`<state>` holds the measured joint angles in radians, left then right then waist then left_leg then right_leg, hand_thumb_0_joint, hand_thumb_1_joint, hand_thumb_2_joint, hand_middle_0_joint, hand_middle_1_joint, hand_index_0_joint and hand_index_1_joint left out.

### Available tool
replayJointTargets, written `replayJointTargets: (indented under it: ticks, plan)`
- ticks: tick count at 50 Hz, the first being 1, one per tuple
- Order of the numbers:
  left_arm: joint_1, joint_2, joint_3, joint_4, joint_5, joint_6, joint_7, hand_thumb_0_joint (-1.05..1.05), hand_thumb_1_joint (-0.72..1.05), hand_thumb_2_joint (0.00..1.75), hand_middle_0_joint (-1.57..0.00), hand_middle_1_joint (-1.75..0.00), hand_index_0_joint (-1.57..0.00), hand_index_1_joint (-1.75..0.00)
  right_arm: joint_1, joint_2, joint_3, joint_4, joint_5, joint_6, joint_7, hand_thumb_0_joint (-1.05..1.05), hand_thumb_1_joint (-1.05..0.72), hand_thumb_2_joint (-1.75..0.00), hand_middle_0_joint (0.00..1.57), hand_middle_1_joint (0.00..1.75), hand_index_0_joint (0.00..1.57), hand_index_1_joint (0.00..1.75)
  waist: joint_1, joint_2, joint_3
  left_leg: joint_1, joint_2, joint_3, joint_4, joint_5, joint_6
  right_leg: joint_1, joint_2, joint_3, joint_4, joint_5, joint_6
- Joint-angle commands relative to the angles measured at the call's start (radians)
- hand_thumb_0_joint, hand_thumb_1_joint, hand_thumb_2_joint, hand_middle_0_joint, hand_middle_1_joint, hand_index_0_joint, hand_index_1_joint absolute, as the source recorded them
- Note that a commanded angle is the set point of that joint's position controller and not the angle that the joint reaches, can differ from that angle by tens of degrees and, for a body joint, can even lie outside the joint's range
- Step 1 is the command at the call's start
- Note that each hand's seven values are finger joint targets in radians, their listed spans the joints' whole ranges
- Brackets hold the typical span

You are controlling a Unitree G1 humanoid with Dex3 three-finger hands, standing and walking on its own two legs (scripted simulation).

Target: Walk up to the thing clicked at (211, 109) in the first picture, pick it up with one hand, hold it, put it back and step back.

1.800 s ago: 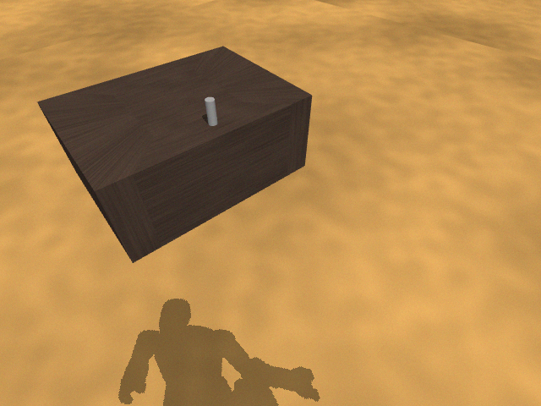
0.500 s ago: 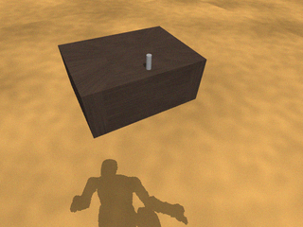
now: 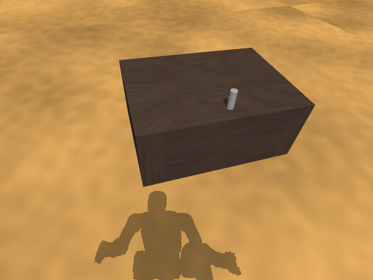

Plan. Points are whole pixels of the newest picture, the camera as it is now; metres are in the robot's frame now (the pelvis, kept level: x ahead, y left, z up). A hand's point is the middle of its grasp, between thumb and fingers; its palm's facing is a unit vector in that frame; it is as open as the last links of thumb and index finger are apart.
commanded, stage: walk up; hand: right
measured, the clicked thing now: (232, 99) +1.07 -0.27 -0.26
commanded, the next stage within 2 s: none
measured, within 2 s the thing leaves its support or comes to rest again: neither
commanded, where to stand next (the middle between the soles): +0.63 -0.21 m, yaw +19 degrees
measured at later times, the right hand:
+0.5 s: hand (303, 203) +0.38 -0.35 -0.13, palm faces -0.24 +0.85 -0.46, open 7.3 cm
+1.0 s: hand (325, 170) +0.52 -0.49 -0.15, palm faces -0.26 +0.85 -0.45, open 7.4 cm
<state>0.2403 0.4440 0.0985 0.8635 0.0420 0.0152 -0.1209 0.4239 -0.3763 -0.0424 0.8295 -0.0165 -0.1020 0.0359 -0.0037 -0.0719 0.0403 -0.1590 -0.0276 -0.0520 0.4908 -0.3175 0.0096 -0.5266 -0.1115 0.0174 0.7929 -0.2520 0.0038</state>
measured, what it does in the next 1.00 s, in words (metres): walks ahead: right foot, then left foot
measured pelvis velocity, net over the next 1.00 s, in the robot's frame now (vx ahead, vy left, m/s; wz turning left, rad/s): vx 0.39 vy -0.22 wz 0.24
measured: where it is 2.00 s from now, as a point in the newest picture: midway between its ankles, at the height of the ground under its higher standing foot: (226, 228)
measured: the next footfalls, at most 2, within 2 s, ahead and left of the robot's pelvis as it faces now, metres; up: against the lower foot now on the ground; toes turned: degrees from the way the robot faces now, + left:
right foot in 0.10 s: +0.19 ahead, -0.18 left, +0.00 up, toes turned -1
left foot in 0.50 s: +0.34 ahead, +0.03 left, +0.00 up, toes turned +14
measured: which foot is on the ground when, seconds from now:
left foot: down 0.00-0.12, up 0.14-0.48, down 0.50-0.84, up 0.86-1.00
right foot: up 0.00-0.08, down 0.10-0.48, up 0.50-0.80, down 0.82-1.00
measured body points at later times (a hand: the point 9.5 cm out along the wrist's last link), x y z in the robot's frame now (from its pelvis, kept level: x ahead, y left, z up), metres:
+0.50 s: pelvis +0.22 -0.10 -0.02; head +0.25 -0.07 +0.43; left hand +0.18 +0.22 -0.14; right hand +0.40 -0.39 -0.10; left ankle +0.31 +0.02 -0.74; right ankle +0.16 -0.18 -0.73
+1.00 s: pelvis +0.39 -0.22 -0.02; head +0.39 -0.22 +0.43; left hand +0.34 +0.12 -0.12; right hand +0.54 -0.54 -0.12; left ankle +0.39 -0.08 -0.68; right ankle +0.44 -0.33 -0.73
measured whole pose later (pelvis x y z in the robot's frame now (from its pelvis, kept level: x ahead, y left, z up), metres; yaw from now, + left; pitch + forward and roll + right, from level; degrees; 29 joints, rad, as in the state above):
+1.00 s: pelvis +0.39 -0.22 -0.02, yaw +14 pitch -2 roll +0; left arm 0.35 0.43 0.08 0.81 0.03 -0.03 -0.08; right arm 0.32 -0.47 -0.06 0.92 -0.01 -0.07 -0.01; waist 0.06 0.02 0.04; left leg -0.54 0.04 0.01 1.11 -0.41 0.03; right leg -0.33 -0.07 -0.11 0.72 -0.35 -0.03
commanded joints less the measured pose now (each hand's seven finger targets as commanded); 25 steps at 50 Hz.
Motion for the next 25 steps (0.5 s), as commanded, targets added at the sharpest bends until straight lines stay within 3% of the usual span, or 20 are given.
replayJointTargets:
  ticks: [1, 2, 4, 5, 6, 7, 8, 10, 11, 13, 15, 16, 19, 20, 22, 23, 24, 25]
  plan:
    - [-0.133, 0.158, 0.057, -0.148, -0.005, -0.052, 0.008, 0.0, 0.9, 0.9, -0.2, -0.3, -0.2, -0.3, -0.023, -0.338, -0.111, -0.088, 0.002, -0.032, -0.043, 0.0, -0.9, -0.9, 0.2, 0.3, 0.2, 0.3, -0.001, 0.187, 0.022, -0.07, 0.251, -0.22, -0.164, 0.001, 0.181, 0.058, 0.004, -0.008, -0.094, 0.01, -0.016]
    - [-0.11, 0.154, 0.061, -0.142, -0.006, -0.057, 0.01, 0.0, 0.9, 0.9, -0.2, -0.3, -0.2, -0.3, -0.033, -0.336, -0.108, -0.091, -0.001, -0.03, -0.047, 0.0, -0.9, -0.9, 0.2, 0.3, 0.2, 0.3, 0.014, 0.196, 0.003, -0.093, 0.247, -0.198, -0.117, 0.113, 0.173, 0.131, 0.019, -0.031, -0.116, -0.004, -0.022]
    - [0.022, 0.162, 0.074, -0.107, -0.005, -0.07, 0.023, 0.0, 0.9, 0.9, -0.2, -0.3, -0.2, -0.3, -0.058, -0.301, -0.093, -0.099, -0.002, -0.022, -0.054, 0.0, -0.9, -0.9, 0.2, 0.3, 0.2, 0.3, 0.093, 0.139, -0.055, -0.163, 0.183, -0.105, 0.117, 0.34, 0.124, 0.374, 0.084, -0.086, -0.23, -0.006, -0.04]
    - [0.154, 0.219, 0.099, -0.077, 0.003, -0.081, 0.037, 0.0, 0.9, 0.9, -0.2, -0.3, -0.2, -0.3, -0.026, -0.234, -0.069, -0.099, 0.002, -0.019, -0.055, 0.0, -0.9, -0.9, 0.2, 0.3, 0.2, 0.3, 0.152, -0.038, -0.128, -0.265, 0.103, -0.042, 0.426, 0.351, 0.086, 0.561, 0.042, 0.005, -0.29, -0.075, -0.071]
    - [0.223, 0.315, 0.118, -0.081, 0.011, -0.091, 0.05, 0.0, 0.9, 0.9, -0.2, -0.3, -0.2, -0.3, -0.016, -0.143, -0.039, -0.131, 0.02, -0.023, -0.058, 0.0, -0.9, -0.9, 0.2, 0.3, 0.2, 0.3, 0.165, -0.314, -0.148, -0.535, -0.028, 0.036, 0.683, -0.059, 0.038, 0.686, -0.229, 0.413, -0.46, -0.213, -0.138]
    - [0.162, 0.326, 0.106, -0.09, -0.01, -0.085, 0.052, 0.0, 0.9, 0.9, -0.2, -0.3, -0.2, -0.3, -0.034, -0.23, -0.056, -0.112, 0.015, -0.017, -0.077, 0.0, -0.9, -0.9, 0.2, 0.3, 0.2, 0.3, 0.13, -0.271, -0.113, -0.595, -0.007, 0.028, 0.791, -0.219, 0.037, 0.608, -0.334, 0.599, -0.549, -0.251, -0.221]
    - [0.104, 0.296, 0.098, -0.115, -0.021, -0.08, 0.053, 0.0, 0.9, 0.9, -0.2, -0.3, -0.2, -0.3, -0.048, -0.273, -0.064, -0.081, 0.013, -0.013, -0.078, 0.0, -0.9, -0.9, 0.2, 0.3, 0.2, 0.3, 0.1, -0.136, -0.042, -0.565, 0.056, -0.03, 0.817, -0.164, 0.04, 0.495, -0.314, 0.528, -0.54, -0.219, -0.224]
    - [0.05, 0.223, 0.066, -0.13, -0.023, -0.081, 0.061, 0.0, 0.9, 0.9, -0.2, -0.3, -0.2, -0.3, -0.033, -0.263, -0.061, -0.043, 0.023, -0.012, -0.059, 0.0, -0.9, -0.9, 0.2, 0.3, 0.2, 0.3, 0.051, -0.08, 0.022, -0.499, 0.102, -0.009, 0.714, -0.064, 0.04, 0.403, -0.195, 0.279, -0.485, 0.012, -0.194]
    - [0.038, 0.206, 0.06, -0.129, -0.019, -0.085, 0.062, 0.0, 0.9, 0.9, -0.2, -0.3, -0.2, -0.3, -0.027, -0.248, -0.059, -0.034, 0.018, -0.011, -0.051, 0.0, -0.9, -0.9, 0.2, 0.3, 0.2, 0.3, 0.039, -0.107, 0.04, -0.463, 0.114, 0.001, 0.648, -0.064, 0.033, 0.358, -0.183, 0.203, -0.483, 0.104, -0.207]
    - [0.061, 0.202, 0.055, -0.136, -0.018, -0.089, 0.062, 0.0, 0.9, 0.9, -0.2, -0.3, -0.2, -0.3, -0.03, -0.23, -0.06, -0.03, 0.011, -0.007, -0.035, 0.0, -0.9, -0.9, 0.2, 0.3, 0.2, 0.3, 0.047, -0.107, 0.03, -0.429, 0.105, 0.04, 0.528, -0.053, 0.017, 0.372, -0.151, 0.09, -0.456, 0.263, -0.233]
    - [0.093, 0.2, 0.056, -0.148, -0.015, -0.088, 0.065, 0.0, 0.9, 0.9, -0.2, -0.3, -0.2, -0.3, -0.08, -0.213, -0.061, -0.055, 0.01, -0.002, -0.029, 0.0, -0.9, -0.9, 0.2, 0.3, 0.2, 0.3, 0.068, -0.116, 0.021, -0.438, 0.092, 0.075, 0.413, -0.02, 0.009, 0.419, -0.138, 0.039, -0.431, 0.348, -0.224]
    - [0.102, 0.203, 0.054, -0.162, -0.009, -0.088, 0.063, 0.0, 0.9, 0.9, -0.2, -0.3, -0.2, -0.3, -0.102, -0.207, -0.06, -0.07, 0.011, -0.002, -0.027, 0.0, -0.9, -0.9, 0.2, 0.3, 0.2, 0.3, 0.075, -0.111, 0.003, -0.413, 0.091, 0.094, 0.357, 0.001, 0.008, 0.42, -0.158, 0.034, -0.424, 0.367, -0.237]
    - [0.099, 0.195, 0.048, -0.19, -0.006, -0.072, 0.059, 0.0, 0.9, 0.9, -0.2, -0.3, -0.2, -0.3, -0.129, -0.196, -0.065, -0.086, 0.017, -0.003, -0.031, 0.0, -0.9, -0.9, 0.2, 0.3, 0.2, 0.3, 0.077, -0.063, -0.033, -0.304, 0.068, 0.146, 0.23, 0.079, 0.016, 0.408, -0.139, -0.021, -0.37, 0.388, -0.201]
    - [0.094, 0.2, 0.045, -0.199, -0.004, -0.065, 0.059, 0.0, 0.9, 0.9, -0.2, -0.3, -0.2, -0.3, -0.116, -0.194, -0.07, -0.085, 0.022, -0.003, -0.035, 0.0, -0.9, -0.9, 0.2, 0.3, 0.2, 0.3, 0.066, -0.042, -0.037, -0.239, 0.051, 0.16, 0.194, 0.117, 0.021, 0.379, -0.132, -0.033, -0.333, 0.379, -0.183]
    - [0.048, 0.202, 0.039, -0.224, -0.011, -0.058, 0.057, 0.0, 0.9, 0.9, -0.2, -0.3, -0.2, -0.3, -0.002, -0.203, -0.083, -0.056, 0.018, -0.006, -0.047, 0.0, -0.9, -0.9, 0.2, 0.3, 0.2, 0.3, -0.019, 0.011, -0.069, 0.014, 0.012, 0.197, 0.09, 0.212, 0.043, 0.247, -0.103, -0.088, -0.19, 0.36, -0.159]
    - [0.063, 0.168, 0.025, -0.234, -0.012, -0.056, 0.059, 0.0, 0.9, 0.9, -0.2, -0.3, -0.2, -0.3, 0.081, -0.251, -0.101, -0.035, 0.012, -0.009, -0.06, 0.0, -0.9, -0.9, 0.2, 0.3, 0.2, 0.3, -0.061, 0.097, -0.1, 0.179, 0.03, 0.137, 0.069, 0.162, 0.073, 0.137, -0.047, -0.124, -0.005, 0.345, -0.124]
    - [0.115, 0.107, 0.01, -0.243, -0.015, -0.054, 0.06, 0.0, 0.9, 0.9, -0.2, -0.3, -0.2, -0.3, 0.15, -0.336, -0.128, -0.038, -0.011, -0.013, -0.073, 0.0, -0.9, -0.9, 0.2, 0.3, 0.2, 0.3, -0.091, 0.259, -0.153, 0.322, 0.215, -0.183, -0.005, -0.023, 0.155, -0.061, 0.032, -0.137, 0.269, 0.077, -0.085]
    - [0.149, 0.097, 0.012, -0.24, -0.01, -0.045, 0.059, 0.0, 0.9, 0.9, -0.2, -0.3, -0.2, -0.3, 0.138, -0.399, -0.139, -0.079, -0.008, -0.014, -0.089, 0.0, -0.9, -0.9, 0.2, 0.3, 0.2, 0.3, -0.049, 0.279, -0.143, 0.316, 0.462, -0.606, -0.109, -0.097, 0.234, -0.221, 0.093, -0.06, 0.43, -0.316, -0.043]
